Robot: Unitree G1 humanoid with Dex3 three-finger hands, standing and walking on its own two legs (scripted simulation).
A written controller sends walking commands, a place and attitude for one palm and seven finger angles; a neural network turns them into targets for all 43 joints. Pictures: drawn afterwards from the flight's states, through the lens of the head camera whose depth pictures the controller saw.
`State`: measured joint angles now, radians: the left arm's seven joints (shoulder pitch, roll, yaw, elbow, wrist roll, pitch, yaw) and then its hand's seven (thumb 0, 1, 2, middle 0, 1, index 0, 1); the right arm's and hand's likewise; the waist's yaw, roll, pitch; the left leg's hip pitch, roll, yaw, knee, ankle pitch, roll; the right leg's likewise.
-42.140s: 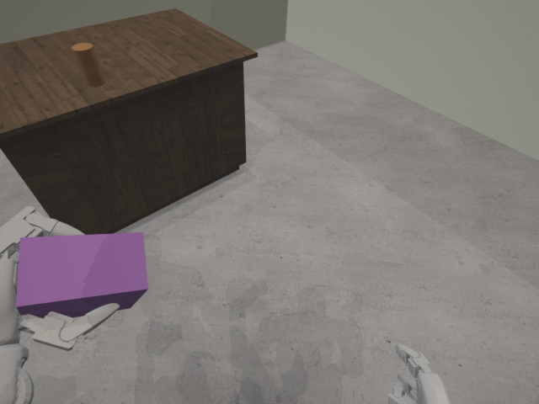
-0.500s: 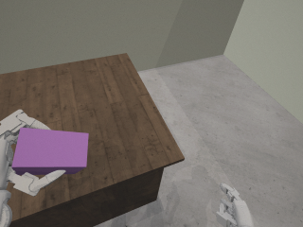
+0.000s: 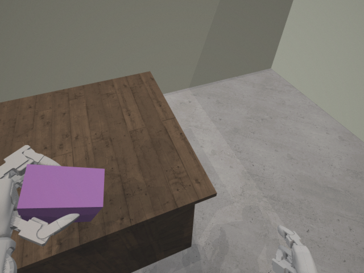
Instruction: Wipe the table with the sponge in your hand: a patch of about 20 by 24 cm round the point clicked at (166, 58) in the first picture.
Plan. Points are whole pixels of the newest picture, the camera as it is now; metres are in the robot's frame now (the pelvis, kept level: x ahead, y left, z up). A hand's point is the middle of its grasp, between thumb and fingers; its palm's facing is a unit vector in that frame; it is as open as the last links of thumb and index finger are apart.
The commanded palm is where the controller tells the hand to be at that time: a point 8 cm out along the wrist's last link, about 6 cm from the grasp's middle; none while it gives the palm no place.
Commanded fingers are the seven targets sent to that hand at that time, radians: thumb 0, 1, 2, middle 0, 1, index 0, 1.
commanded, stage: come to a stop and stand still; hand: left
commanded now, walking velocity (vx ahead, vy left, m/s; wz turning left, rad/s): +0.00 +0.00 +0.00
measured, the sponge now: (74, 196) +0.22 +0.20 +0.13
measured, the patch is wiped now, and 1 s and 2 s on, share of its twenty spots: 0.00 0.00 0.00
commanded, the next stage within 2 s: look again from close up in 1.54 s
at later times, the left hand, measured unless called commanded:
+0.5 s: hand (13, 186) +0.24 +0.33 +0.12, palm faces +0.32 -0.85 -0.41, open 10.2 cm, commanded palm +0.16 +0.35 +0.17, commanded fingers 0.00 0.10 1.30 -1.20 -1.60 -1.20 -1.60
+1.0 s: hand out of the picture +0.22 +0.32 +0.15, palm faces +0.27 -0.87 -0.42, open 10.2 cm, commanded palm +0.16 +0.37 +0.17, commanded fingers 0.00 0.10 1.30 -1.20 -1.60 -1.20 -1.60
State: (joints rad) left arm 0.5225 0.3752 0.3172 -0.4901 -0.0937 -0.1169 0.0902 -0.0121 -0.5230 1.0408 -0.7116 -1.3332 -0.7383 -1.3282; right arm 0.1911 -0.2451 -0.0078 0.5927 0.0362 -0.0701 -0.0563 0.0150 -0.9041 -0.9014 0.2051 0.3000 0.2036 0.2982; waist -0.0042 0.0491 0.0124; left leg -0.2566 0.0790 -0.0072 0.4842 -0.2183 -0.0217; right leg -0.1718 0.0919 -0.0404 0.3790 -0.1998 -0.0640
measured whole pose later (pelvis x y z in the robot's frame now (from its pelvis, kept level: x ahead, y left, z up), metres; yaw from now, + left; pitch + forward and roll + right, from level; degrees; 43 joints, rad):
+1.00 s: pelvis -0.01 +0.09 +0.00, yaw -1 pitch +0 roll -2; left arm 0.45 0.41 0.35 -0.59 -0.03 -0.16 0.08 -0.01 -0.52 1.04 -0.71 -1.34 -0.74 -1.33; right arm 0.18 -0.18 0.05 0.54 0.01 -0.11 0.01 0.01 -0.90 -0.90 0.21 0.30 0.21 0.30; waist 0.03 -0.05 0.12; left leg -0.28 -0.04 0.07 0.48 -0.21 0.08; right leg -0.21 -0.04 -0.04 0.41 -0.20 0.03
